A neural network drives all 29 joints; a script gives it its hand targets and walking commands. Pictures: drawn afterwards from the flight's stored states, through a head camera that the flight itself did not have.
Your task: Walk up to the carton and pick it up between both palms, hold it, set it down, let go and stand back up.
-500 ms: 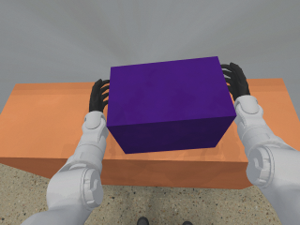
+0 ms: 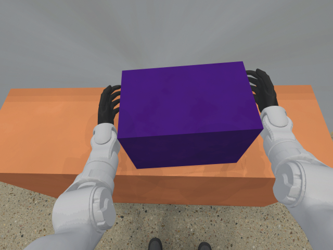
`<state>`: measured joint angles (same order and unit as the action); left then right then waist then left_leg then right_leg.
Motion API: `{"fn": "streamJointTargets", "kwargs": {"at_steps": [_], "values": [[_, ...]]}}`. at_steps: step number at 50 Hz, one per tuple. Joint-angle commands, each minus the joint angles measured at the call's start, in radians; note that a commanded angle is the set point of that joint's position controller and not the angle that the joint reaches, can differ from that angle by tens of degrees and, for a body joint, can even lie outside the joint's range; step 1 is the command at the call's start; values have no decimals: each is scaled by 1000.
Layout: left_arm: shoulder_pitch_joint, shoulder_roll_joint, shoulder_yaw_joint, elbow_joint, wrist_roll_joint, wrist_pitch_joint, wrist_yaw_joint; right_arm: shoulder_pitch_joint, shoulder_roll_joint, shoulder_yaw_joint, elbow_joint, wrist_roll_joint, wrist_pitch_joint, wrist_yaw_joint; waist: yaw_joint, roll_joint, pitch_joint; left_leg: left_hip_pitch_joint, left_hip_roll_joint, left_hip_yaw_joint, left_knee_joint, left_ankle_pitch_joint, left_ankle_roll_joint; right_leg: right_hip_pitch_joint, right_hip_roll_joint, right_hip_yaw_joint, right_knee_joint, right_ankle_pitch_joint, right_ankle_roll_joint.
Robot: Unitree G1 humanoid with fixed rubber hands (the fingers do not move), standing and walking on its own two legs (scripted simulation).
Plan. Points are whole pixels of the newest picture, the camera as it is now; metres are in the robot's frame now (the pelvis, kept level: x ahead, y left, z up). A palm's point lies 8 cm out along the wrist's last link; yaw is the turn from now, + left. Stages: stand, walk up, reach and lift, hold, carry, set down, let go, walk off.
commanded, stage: set down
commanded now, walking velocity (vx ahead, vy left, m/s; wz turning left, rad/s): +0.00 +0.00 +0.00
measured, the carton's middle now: (184, 120) +0.43 +0.01 -0.03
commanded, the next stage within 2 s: none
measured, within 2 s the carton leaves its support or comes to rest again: neither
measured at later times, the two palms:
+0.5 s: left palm (107, 118) +0.41 +0.20 +0.02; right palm (266, 103) +0.45 -0.18 +0.03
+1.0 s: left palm (107, 119) +0.41 +0.21 +0.00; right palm (262, 102) +0.47 -0.19 +0.01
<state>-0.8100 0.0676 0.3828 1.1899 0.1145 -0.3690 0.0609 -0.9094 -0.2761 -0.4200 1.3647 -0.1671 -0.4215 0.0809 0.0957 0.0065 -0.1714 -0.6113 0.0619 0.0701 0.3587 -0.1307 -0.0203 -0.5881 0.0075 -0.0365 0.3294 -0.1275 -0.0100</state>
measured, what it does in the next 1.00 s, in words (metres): stands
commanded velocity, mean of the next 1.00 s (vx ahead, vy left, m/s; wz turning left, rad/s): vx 0.00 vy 0.00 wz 0.00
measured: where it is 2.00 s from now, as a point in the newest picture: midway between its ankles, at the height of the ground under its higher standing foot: outside the picture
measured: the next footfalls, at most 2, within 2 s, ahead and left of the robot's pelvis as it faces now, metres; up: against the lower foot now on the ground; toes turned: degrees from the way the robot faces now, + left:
none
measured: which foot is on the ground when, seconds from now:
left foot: down 0.00-1.00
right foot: down 0.00-1.00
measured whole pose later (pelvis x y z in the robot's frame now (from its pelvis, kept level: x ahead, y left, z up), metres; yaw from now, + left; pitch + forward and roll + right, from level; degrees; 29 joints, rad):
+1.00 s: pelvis +0.00 +0.00 -0.02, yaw -2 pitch +30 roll -2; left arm -0.90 0.16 0.05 1.37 -0.18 -0.39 0.10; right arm -1.00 -0.37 0.14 1.50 0.34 -0.41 0.07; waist 0.15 0.02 -0.28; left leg -0.85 0.10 0.07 0.55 -0.21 -0.03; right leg -0.82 0.04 -0.03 0.47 -0.18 -0.02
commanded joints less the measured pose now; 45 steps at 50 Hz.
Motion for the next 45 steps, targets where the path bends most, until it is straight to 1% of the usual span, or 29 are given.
{"fn": "streamJointTargets", "kwargs": {"at_steps": [1,13,25,29,31,33,34,36,37,39,40,42,45], "values": [[-403,-358,-164,-50,85,-7,-91,-386,403,144,-24,-99,-19,141,-9,-78,-477,302,-31,41,36,294,11,279,3,-36,23,285,31],[-356,-360,-142,-41,113,-4,-95,-335,414,126,-21,-120,-17,144,-18,-70,-432,289,-31,38,29,274,16,270,-1,-33,19,265,29],[-306,-350,-125,-30,133,-5,-94,-283,409,125,-16,-129,-15,145,-15,-58,-398,295,-30,36,35,290,17,244,-1,-32,17,251,24],[-292,-319,-116,-28,131,-8,-88,-268,377,128,-12,-118,-14,141,-11,-55,-395,293,-30,37,39,300,17,238,0,-29,21,251,23],[-280,-264,-105,-28,124,-8,-76,-256,316,127,-10,-98,-12,131,-5,-52,-404,299,-30,39,44,312,15,230,3,-25,23,249,22],[-274,-154,-85,-35,103,-7,-50,-252,192,128,-10,-49,-7,109,5,-50,-429,302,-31,42,53,336,11,225,9,-17,29,252,21],[-278,-79,-87,-41,76,-5,-27,-263,103,146,-10,2,-3,90,11,-45,-462,304,-31,43,64,357,6,220,17,-10,36,262,20],[-290,55,-156,-9,-29,7,26,-318,-50,265,6,167,17,47,27,-40,-522,280,-29,36,95,386,-2,200,36,6,50,266,10],[-308,82,-199,4,-86,13,45,-347,-80,336,26,254,30,32,35,-39,-542,264,-26,29,111,386,-5,173,43,9,54,240,4],[-333,105,-268,19,-183,11,65,-380,-113,440,43,377,36,19,48,-38,-611,269,-19,17,156,417,-14,104,54,3,73,219,-4],[-346,123,-292,25,-222,0,69,-394,-137,473,38,418,29,15,49,-37,-659,280,-17,14,183,447,-22,81,59,-1,87,233,-4],[-376,167,-320,40,-279,-30,67,-432,-189,516,14,471,9,6,51,-42,-750,288,-18,15,234,509,-38,70,66,-7,128,301,6],[-416,245,-331,71,-314,-60,48,-476,-265,555,9,524,-18,-12,45,-55,-822,259,-26,23,285,570,-55,113,72,-14,194,447,35]]}}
